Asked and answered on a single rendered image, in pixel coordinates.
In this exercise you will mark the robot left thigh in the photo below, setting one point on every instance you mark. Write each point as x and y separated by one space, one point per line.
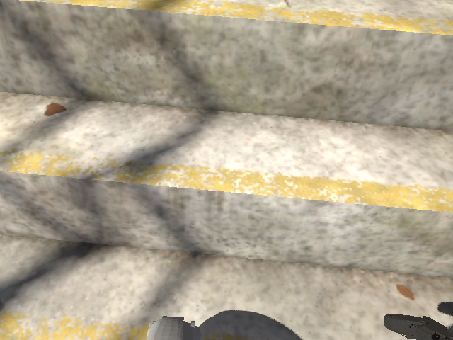
173 328

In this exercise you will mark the robot right hand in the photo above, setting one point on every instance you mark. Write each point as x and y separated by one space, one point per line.
416 327

